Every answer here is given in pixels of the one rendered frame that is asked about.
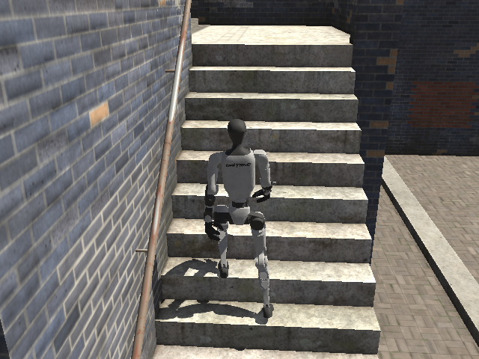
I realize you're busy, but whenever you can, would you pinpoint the left robot forearm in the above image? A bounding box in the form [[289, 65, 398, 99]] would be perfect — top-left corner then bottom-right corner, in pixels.
[[204, 184, 216, 223]]

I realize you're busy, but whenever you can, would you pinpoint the robot left foot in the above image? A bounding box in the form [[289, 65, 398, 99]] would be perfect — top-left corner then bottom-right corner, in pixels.
[[219, 260, 229, 278]]

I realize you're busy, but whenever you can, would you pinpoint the robot left shin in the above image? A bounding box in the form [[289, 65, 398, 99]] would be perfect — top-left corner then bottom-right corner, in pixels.
[[217, 227, 228, 269]]

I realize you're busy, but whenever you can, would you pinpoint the right robot upper arm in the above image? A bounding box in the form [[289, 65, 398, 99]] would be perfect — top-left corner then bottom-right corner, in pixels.
[[254, 150, 271, 188]]

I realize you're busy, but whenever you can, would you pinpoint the left robot upper arm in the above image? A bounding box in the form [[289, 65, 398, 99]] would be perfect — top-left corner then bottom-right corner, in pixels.
[[207, 152, 222, 195]]

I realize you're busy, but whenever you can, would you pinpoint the robot left hand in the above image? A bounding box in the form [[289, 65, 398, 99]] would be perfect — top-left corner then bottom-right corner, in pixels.
[[205, 221, 224, 241]]

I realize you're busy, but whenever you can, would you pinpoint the robot right hand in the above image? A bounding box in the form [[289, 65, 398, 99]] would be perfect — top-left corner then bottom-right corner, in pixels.
[[252, 189, 270, 203]]

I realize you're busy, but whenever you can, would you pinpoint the right robot forearm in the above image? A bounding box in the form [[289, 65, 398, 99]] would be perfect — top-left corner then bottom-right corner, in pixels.
[[262, 177, 272, 195]]

